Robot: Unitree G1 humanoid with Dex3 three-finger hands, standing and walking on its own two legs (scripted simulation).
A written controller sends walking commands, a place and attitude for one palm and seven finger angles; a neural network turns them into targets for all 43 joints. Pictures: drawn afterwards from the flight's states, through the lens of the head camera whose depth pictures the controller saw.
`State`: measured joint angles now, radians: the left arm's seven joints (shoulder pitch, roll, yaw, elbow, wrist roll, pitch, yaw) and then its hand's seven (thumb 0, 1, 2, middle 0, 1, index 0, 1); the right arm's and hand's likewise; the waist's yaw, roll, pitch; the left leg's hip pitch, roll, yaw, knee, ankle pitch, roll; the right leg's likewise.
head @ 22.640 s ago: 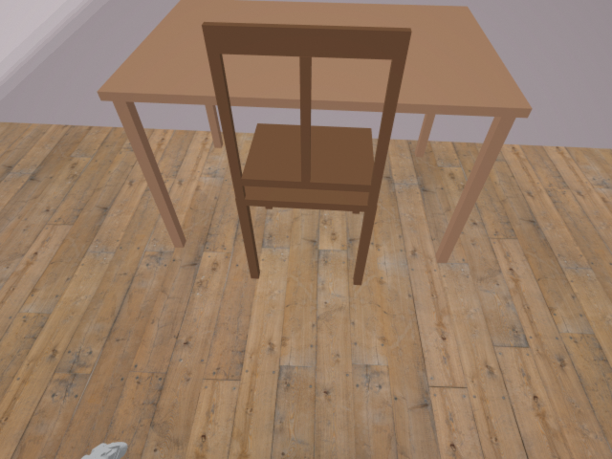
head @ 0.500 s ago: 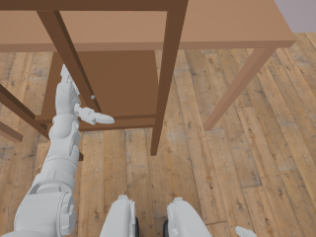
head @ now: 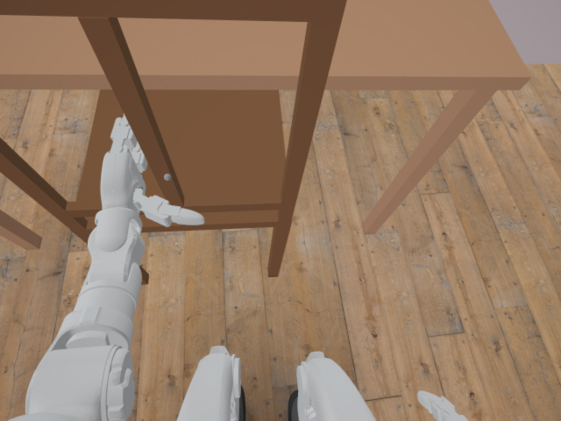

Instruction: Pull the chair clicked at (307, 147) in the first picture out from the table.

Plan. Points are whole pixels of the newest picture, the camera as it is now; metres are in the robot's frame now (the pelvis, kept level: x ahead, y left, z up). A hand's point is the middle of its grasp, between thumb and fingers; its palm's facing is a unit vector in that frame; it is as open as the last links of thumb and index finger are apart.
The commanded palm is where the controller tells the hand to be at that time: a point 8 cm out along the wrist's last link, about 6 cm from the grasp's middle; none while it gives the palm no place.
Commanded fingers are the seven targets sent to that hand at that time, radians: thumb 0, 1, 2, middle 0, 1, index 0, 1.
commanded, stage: hook a spindle and tug to test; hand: left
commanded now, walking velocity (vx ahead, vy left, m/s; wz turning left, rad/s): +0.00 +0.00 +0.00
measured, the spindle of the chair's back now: (150, 140) +0.48 +0.17 +0.06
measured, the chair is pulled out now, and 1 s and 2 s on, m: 0.00 0.01 0.10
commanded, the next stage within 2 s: step backward, pulling the chair out in 1.36 s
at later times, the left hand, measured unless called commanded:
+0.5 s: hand (168, 174) +0.45 +0.15 +0.02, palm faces +0.06 -1.00 -0.03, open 10.1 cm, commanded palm +0.43 +0.19 +0.03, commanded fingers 0.00 0.51 0.73 -0.50 -1.45 -0.50 -1.45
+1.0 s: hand (171, 178) +0.44 +0.15 +0.02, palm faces +0.06 -1.00 -0.02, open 5.6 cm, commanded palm +0.40 +0.18 +0.03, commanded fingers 0.00 0.90 0.90 -0.50 -1.45 -0.50 -1.45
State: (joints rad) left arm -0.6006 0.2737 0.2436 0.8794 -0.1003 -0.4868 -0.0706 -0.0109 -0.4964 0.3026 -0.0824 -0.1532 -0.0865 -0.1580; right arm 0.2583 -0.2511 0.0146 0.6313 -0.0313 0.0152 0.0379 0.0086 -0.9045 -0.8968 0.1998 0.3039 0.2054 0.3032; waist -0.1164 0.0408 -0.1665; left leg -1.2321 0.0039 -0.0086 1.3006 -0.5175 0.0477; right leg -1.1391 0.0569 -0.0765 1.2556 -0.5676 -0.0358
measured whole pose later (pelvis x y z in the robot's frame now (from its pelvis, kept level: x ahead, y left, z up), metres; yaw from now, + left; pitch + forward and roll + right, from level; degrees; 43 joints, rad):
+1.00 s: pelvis +0.01 +0.00 +0.01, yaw -1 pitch +25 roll -3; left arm -0.47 0.24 0.20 0.74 -0.12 -0.46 -0.01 0.02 0.69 0.76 -0.40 -1.42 -0.40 -1.45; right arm 0.28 -0.24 0.01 0.60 -0.03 0.05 0.07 0.01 -0.90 -0.90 0.20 0.30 0.20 0.30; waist -0.11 0.04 -0.18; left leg -1.17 0.01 0.01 1.26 -0.53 0.05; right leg -1.09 0.06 -0.05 1.22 -0.57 -0.03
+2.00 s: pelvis +0.00 +0.01 +0.11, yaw -1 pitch +7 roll -1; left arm -0.40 0.19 0.04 0.90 -0.07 -0.20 0.08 0.09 0.66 0.73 -0.30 -1.14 -0.50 -1.45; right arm 0.22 -0.24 -0.01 0.62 0.04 0.16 -0.09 0.01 -0.90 -0.90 0.20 0.30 0.20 0.30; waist -0.10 0.01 0.07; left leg -0.50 -0.02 0.06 0.60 -0.23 0.06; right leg -0.45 0.04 0.02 0.59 -0.27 -0.01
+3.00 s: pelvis -0.10 -0.01 +0.12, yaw +3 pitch +4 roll +3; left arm -0.42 0.14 0.04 0.95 -0.03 -0.20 0.11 0.10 0.60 0.78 -0.32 -1.16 -0.50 -1.45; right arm 0.18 -0.29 -0.01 0.78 0.03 -0.02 -0.11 0.01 -0.90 -0.90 0.20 0.30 0.21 0.30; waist -0.08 -0.02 0.14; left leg -0.39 -0.01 -0.07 0.79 -0.46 -0.04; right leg -0.47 -0.10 -0.03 0.57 -0.17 0.01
